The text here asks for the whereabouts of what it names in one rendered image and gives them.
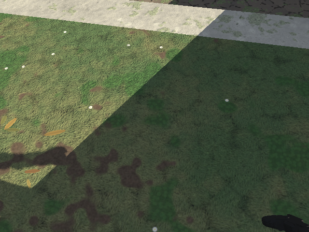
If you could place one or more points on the robot right hand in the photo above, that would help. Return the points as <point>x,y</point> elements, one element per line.
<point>288,223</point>

